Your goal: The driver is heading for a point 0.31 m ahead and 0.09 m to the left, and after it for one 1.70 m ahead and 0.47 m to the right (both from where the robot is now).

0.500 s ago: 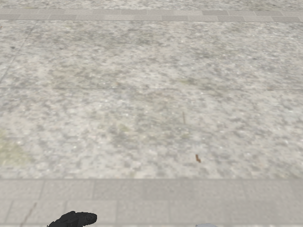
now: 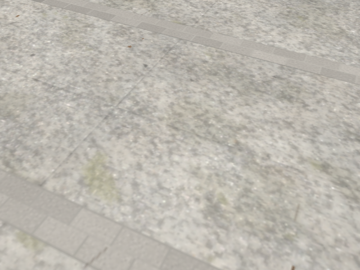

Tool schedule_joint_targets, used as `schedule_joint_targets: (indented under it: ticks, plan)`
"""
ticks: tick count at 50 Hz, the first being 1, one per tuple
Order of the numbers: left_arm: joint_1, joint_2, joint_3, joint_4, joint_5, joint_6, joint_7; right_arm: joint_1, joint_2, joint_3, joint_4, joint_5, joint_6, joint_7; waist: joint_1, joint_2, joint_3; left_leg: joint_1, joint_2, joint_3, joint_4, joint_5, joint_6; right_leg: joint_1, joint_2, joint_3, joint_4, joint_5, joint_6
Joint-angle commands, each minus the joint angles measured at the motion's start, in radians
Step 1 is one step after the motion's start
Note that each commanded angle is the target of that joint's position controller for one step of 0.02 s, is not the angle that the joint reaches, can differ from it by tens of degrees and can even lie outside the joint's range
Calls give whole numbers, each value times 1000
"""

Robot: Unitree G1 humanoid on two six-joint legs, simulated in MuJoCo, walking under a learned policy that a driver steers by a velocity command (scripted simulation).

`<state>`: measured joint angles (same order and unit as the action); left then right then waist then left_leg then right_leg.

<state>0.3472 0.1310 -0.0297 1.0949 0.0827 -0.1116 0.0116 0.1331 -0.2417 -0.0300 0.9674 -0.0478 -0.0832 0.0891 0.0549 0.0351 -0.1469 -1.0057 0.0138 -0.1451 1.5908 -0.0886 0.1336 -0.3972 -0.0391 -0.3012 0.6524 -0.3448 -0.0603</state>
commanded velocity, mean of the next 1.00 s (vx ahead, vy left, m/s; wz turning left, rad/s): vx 0.35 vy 0.00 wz -0.06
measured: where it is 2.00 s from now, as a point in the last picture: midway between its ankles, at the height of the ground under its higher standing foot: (227, 217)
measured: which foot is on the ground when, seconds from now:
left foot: up 0.00-0.28, down 0.30-0.78, up 0.80-1.00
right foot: down 0.00-0.32, up 0.34-0.74, down 0.76-1.00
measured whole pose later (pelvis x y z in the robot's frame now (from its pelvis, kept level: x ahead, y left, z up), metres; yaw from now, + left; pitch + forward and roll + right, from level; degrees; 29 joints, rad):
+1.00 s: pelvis +0.42 +0.06 +0.02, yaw -8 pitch +6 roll +1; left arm 0.23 0.25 0.10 0.91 0.00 -0.08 0.00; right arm 0.10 -0.22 -0.06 0.76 -0.03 -0.08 -0.05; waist 0.02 -0.01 -0.07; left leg -0.55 0.06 -0.09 1.09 -0.44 -0.04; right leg -0.43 0.13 0.05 0.38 -0.04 -0.12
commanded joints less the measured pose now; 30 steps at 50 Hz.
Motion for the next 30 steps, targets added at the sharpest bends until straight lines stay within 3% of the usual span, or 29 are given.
schedule_joint_targets:
  ticks: [1,4,5,7,9,11,13,14,15,16,17,18,19,20,21,22,24,26,27,29,30]
  plan:
    - [-21,56,2,-41,18,-22,-6,-180,-23,-3,-95,5,-12,-1,19,-68,56,-222,55,-11,-34,-35,8,259,-302,332,-454,-98,-153]
    - [-99,55,-7,-82,23,-57,-1,-146,-27,-18,-85,-15,-10,20,-42,-81,82,-1,119,83,-213,59,0,186,-257,156,-528,48,-100]
    - [-143,68,-5,-105,15,-62,-1,-139,-19,-17,-83,-22,-6,26,-52,-65,72,122,124,117,-325,41,-6,154,-237,93,-538,95,-91]
    - [-137,115,8,-109,18,-62,-5,-180,-11,-22,-101,-4,-7,33,-32,-87,107,292,109,165,-483,-23,-21,120,-219,10,-547,124,-88]
    - [-92,144,26,-93,7,-65,-14,-218,11,-21,-125,-2,-7,25,-15,-97,123,280,97,163,-622,-116,-26,274,-262,23,-529,171,-123]
    - [-71,158,45,-83,-37,-58,-17,-242,31,-18,-155,-23,-6,7,-9,-85,134,265,97,151,-781,-250,-29,437,-303,47,-496,214,-153]
    - [-95,168,58,-97,-63,-25,-23,-201,33,-25,-163,-20,-15,-8,-43,-59,149,393,63,186,-1021,-220,-27,447,-300,48,-421,194,-162]
    - [-92,164,61,-112,-62,-9,-22,-135,0,-44,-143,-9,-32,-22,-58,-53,127,562,18,199,-1102,-126,-25,383,-288,52,-359,198,-155]
    - [-64,130,58,-113,-46,-4,-17,-17,-68,-81,-110,-5,-50,-49,-85,-21,59,785,9,136,-1092,-50,-3,301,-234,34,-216,265,-107]
    - [21,-13,15,-130,-48,-23,-20,150,-147,-100,-81,1,-57,-75,-87,146,-109,1132,120,3,-957,241,120,30,-139,-12,21,236,-33]
    - [-76,1,10,-171,-50,-41,-40,419,-211,-128,-29,-6,-41,-99,-218,249,-155,1368,254,-314,-1114,219,224,-264,-5,39,277,-163,32]
    - [-183,51,27,-178,-52,-45,-76,533,-241,-148,21,-25,-42,-108,-279,194,-72,1444,298,-427,-1234,196,207,-526,25,220,556,-207,13]
    - [-209,79,45,-162,-53,-47,-83,498,-230,-157,41,-17,-40,-107,-272,129,44,1356,297,-367,-1262,161,169,-653,35,353,782,-112,-19]
    - [-172,109,60,-136,-45,-44,-78,377,-154,-137,30,-6,-33,-101,-195,110,63,1188,300,-254,-1259,116,140,-613,-2,407,898,0,-60]
    - [-164,103,69,-137,-32,-42,-75,274,-47,-97,25,0,-24,-92,-131,45,101,992,290,-168,-1263,34,110,-573,-30,439,923,108,-99]
    - [-139,69,63,-140,-28,-35,-81,175,24,-67,-8,2,-17,-89,-74,10,98,857,269,-112,-1279,36,94,-528,-43,452,911,196,-113]
    - [-146,39,58,-156,-41,-21,-100,121,81,-41,-38,-20,-15,-92,-48,-25,51,832,275,-24,-1323,99,109,-558,-37,420,938,255,-104]
    - [-219,34,55,-181,-41,-12,-104,135,79,-33,-37,-47,-31,-101,-53,-20,68,839,267,55,-1376,160,120,-622,-48,427,841,317,-101]
    - [-265,51,63,-202,-34,-11,-103,142,84,-23,-34,-47,-41,-100,-43,-21,74,820,246,110,-1399,203,115,-604,-60,404,722,362,-98]
    - [-328,67,74,-220,-36,-9,-105,105,51,-17,-68,-37,-57,-96,-26,-5,62,762,177,251,-1409,411,69,-433,-74,313,419,450,-55]
    - [-357,53,71,-227,-42,0,-105,117,27,-19,-66,-17,-63,-92,-31,13,73,715,161,296,-1424,502,49,-316,-61,268,299,426,-30]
